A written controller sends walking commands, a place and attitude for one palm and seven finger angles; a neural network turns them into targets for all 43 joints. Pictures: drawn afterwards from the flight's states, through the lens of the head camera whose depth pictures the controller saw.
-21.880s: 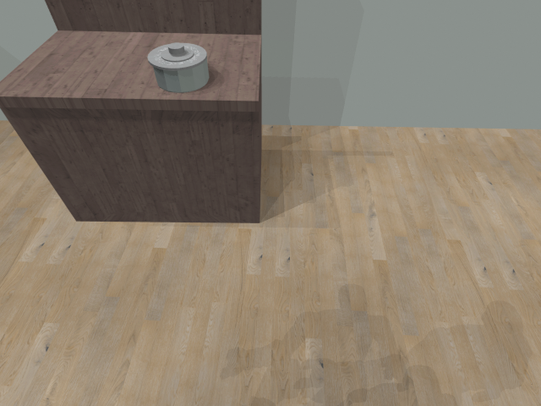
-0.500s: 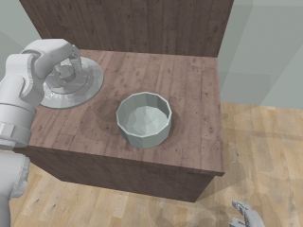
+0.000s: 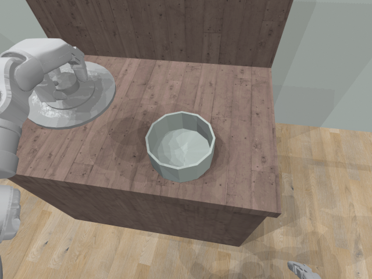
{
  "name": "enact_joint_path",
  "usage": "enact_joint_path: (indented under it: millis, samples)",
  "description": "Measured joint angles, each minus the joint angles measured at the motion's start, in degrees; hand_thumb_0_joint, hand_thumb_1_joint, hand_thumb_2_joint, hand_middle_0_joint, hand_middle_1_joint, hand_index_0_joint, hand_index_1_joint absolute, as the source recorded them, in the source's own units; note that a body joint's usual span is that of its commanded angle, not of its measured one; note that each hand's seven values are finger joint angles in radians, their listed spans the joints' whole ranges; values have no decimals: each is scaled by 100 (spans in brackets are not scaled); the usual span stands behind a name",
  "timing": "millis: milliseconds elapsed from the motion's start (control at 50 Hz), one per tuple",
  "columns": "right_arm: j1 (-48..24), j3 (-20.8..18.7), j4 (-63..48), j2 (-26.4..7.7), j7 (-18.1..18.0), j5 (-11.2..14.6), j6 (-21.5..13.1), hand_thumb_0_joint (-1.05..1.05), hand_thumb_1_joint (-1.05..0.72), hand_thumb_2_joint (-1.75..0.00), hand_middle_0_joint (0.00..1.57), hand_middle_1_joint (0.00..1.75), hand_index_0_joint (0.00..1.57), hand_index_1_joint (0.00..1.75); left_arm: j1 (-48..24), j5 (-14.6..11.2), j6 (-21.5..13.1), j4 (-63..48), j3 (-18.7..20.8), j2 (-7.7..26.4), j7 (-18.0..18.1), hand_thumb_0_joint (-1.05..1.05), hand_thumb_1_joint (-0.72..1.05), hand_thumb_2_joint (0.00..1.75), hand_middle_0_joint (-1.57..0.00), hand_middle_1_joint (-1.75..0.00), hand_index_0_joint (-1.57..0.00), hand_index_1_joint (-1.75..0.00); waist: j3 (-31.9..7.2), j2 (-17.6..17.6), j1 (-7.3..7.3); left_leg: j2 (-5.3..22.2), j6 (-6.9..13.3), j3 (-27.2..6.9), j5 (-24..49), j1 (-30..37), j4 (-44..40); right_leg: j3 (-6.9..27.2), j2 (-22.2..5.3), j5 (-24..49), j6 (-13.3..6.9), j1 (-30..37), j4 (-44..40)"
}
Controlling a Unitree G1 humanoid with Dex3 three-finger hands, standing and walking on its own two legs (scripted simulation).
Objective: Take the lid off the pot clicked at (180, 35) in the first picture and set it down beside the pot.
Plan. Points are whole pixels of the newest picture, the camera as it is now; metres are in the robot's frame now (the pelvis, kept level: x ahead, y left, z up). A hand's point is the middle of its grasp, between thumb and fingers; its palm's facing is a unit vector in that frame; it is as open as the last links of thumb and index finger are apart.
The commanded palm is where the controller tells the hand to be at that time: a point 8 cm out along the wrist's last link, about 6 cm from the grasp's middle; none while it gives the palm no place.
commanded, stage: lower the lid onto the table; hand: left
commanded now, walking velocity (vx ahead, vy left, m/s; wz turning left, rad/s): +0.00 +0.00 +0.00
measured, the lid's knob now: (65, 83) +0.47 +0.26 +0.15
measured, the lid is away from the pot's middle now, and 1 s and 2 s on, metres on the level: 0.23 0.23 0.23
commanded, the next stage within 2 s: none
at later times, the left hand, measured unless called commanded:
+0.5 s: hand (64, 98) +0.44 +0.26 +0.14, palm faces -0.36 +0.02 -0.93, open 8.0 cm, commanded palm +0.43 +0.26 +0.21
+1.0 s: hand (74, 106) +0.45 +0.26 +0.11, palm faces -0.37 +0.02 -0.93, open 8.0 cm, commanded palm +0.44 +0.26 +0.18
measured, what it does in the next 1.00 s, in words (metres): stands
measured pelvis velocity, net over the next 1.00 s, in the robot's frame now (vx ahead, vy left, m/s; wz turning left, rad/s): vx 0.01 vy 0.00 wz -0.03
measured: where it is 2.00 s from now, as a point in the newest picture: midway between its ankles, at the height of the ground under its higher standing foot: outside the picture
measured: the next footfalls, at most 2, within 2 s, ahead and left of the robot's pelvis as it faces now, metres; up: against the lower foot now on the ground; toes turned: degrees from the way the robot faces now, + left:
none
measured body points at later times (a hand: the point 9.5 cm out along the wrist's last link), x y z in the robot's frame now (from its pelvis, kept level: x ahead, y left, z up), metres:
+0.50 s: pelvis +0.00 +0.00 +0.00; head +0.07 -0.02 +0.44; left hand +0.46 +0.26 +0.19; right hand +0.12 -0.26 -0.13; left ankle -0.04 +0.08 -0.74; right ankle -0.01 -0.15 -0.74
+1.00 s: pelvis +0.01 +0.00 +0.00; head +0.08 -0.02 +0.44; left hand +0.46 +0.26 +0.16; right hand +0.10 -0.27 -0.14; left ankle -0.04 +0.08 -0.74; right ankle -0.01 -0.15 -0.74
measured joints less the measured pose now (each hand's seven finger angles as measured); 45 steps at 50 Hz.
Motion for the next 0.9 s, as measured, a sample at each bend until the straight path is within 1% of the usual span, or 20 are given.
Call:
enact_joint_path:
  millis: [40, 60, 140, 180, 240, 320, 400, 440, 500, 520, 560, 600, 640, 700, 740, 760, 800, 840, 900]
  samples:
    - [-19, 21, 23, 5, 16, 24, 35, 0, -90, -90, 20, 30, 20, 30, -52, -84, -6, 157, 40, -34, 10, 1, 11, 90, -69, -89, -70, -90, -19, 6, -2, -1, 11, 11, -14, -10, 15, 11, -1, -2, 18, -10, 3]
    - [-30, 28, 25, 11, 24, 28, 54, 0, -90, -90, 20, 30, 20, 30, -75, -73, 26, 210, 23, -41, 12, 1, 11, 90, -69, -89, -70, -90, -26, 2, -7, -3, 13, 19, -17, -13, 13, 20, -3, -3, 22, -19, 8]
    - [-42, 1, -20, 42, 53, 21, 64, 0, -90, -90, 20, 30, 20, 30, -103, 117, 135, 139, -147, -107, 40, 1, 11, 90, -68, -89, -70, -90, -19, -6, -12, -14, 15, 21, -4, -35, 5, 24, -12, 1, 8, -47, 15]
    - [-59, 1, -56, 46, 67, -3, 53, 0, -90, -90, 20, 30, 20, 30, 19, 125, 65, 17, -69, -134, 80, 1, 11, 90, -69, -89, -70, -90, -27, 4, -25, -16, 18, 34, 2, -41, -7, 39, -14, 5, 1, -65, 15]
    - [-101, 37, -83, 55, 58, 5, 51, 0, -90, -90, 20, 30, 20, 30, 80, 37, -27, 166, 50, -171, 122, 1, 11, 90, -68, -89, -70, -90, -43, 4, -50, -6, 23, 60, -17, -45, 9, 66, -4, 1, 28, -78, 24]
    - [-94, 14, -145, 69, 61, -18, 32, 0, -90, -90, 20, 30, 20, 30, 202, 138, -3, 71, 55, -172, 153, 1, 11, 90, -68, -89, -70, -90, -42, -9, -55, 4, 11, 73, -10, -26, -16, 82, 9, 2, 14, -73, 19]
    - [-106, 42, -144, 47, 37, 1, 26, 0, -90, -90, 20, 30, 20, 30, 252, 74, -102, 293, 155, -181, 253, 1, 11, 90, -68, -89, -70, -90, -52, -5, -43, 29, 2, 78, -38, -48, 30, 86, 33, -4, 19, -83, 27]
    - [-118, 53, -131, 49, 8, 20, 48, 0, -90, -90, 20, 30, 20, 30, 217, 80, -58, 467, 118, -155, 241, 1, 11, 90, -68, -89, -70, -90, -38, -32, -42, 45, -4, 81, -57, -65, 61, 90, 48, -12, 17, -98, 47]
    - [-78, 6, -121, 44, -24, 7, 39, 0, -90, -90, 20, 30, 20, 30, 242, 200, -3, 366, -60, -142, 209, 1, 11, 90, -68, -89, -70, -90, -3, -61, -21, 51, -17, 53, -49, -78, 64, 63, 54, -12, -1, -93, 39]
    - [-63, -11, -111, 38, -30, -4, 24, 0, -90, -90, 20, 30, 20, 30, 294, 218, -33, 255, -73, -143, 201, 1, 11, 90, -68, -89, -70, -90, 9, -64, -11, 51, -21, 43, -44, -74, 58, 53, 53, -9, -6, -85, 30]
    - [-41, -24, -91, 18, -46, -23, -4, 0, -90, -90, 20, 30, 20, 30, 411, 161, -166, 116, -20, -146, 242, 1, 11, 90, -68, -89, -70, -90, 12, -52, -8, 52, -25, 27, -45, -73, 60, 36, 55, -10, -12, -71, 18]
    - [-35, -4, -39, 3, -83, -8, -19, 0, -90, -90, 20, 30, 20, 30, 383, 31, -295, 315, 51, -181, 289, 1, 11, 90, -69, -89, -70, -90, -7, -47, -1, 62, -24, 22, -67, -86, 91, 32, 64, -20, -4, -74, 26]
    - [-54, 23, 18, 5, -115, 24, -1, 0, -90, -90, 20, 30, 20, 30, 272, -31, -316, 628, 61, -190, 300, 1, 11, 90, -68, -89, -70, -90, -8, -69, -5, 77, -26, 34, -96, -104, 131, 43, 79, -34, -4, -94, 54]
    - [-23, -13, 35, 24, -134, 11, 1, 0, -90, -90, 20, 30, 20, 30, 236, 174, -264, 620, -78, -177, 314, 1, 11, 90, -68, -89, -70, -90, 6, -101, -10, 84, -34, 42, -97, -121, 131, 53, 85, -38, -17, -119, 66]
    - [6, -45, 35, 24, -129, -16, -25, 0, -90, -90, 20, 30, 20, 30, 340, 259, -330, 418, -73, -172, 367, 1, 11, 90, -68, -89, -70, -90, 14, -90, -20, 81, -38, 42, -90, -122, 120, 54, 84, -35, -27, -123, 61]
    - [18, -53, 33, 20, -124, -29, -33, 0, -90, -90, 20, 30, 20, 30, 404, 244, -397, 355, -19, -175, 407, 1, 11, 90, -68, -89, -70, -90, 6, -77, -29, 80, -38, 44, -90, -125, 117, 57, 82, -36, -28, -128, 60]
    - [28, -41, 44, 14, -128, -26, -32, 0, -90, -90, 20, 30, 20, 30, 451, 127, -517, 457, 116, -205, 473, 1, 11, 90, -68, -89, -70, -90, -24, -52, -43, 84, -30, 59, -108, -135, 133, 72, 87, -44, -13, -140, 67]
    - [12, -18, 61, 23, -129, -6, 5, 0, -90, -90, 20, 30, 20, 30, 447, 38, -538, 651, 215, -210, 487, 1, 11, 90, -68, -89, -70, -90, -43, -49, -64, 96, -25, 89, -135, -141, 157, 103, 99, -56, -3, -160, 91]
    - [29, -26, 53, 46, -124, -3, 38, 0, -90, -90, 20, 30, 20, 30, 420, 164, -468, 776, 163, -217, 521, 1, 11, 90, -68, -89, -70, -90, -55, -60, -82, 102, -26, 110, -147, -160, 169, 125, 104, -66, -7, -193, 115]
